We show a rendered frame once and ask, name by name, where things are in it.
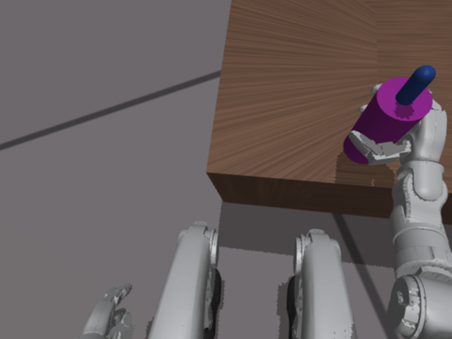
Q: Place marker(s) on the left robot hand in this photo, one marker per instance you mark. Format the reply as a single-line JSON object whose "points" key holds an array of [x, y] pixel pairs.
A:
{"points": [[103, 319]]}

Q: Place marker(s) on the right robot hand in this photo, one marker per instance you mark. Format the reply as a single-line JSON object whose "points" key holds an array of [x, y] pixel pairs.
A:
{"points": [[424, 141]]}

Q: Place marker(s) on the bottle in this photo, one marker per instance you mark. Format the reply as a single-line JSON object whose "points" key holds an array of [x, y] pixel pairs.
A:
{"points": [[398, 105]]}

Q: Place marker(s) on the right robot arm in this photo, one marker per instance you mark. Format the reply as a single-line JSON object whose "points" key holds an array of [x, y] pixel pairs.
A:
{"points": [[421, 298]]}

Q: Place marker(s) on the left robot foot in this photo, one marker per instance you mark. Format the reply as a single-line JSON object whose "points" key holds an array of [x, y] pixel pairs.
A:
{"points": [[209, 333]]}

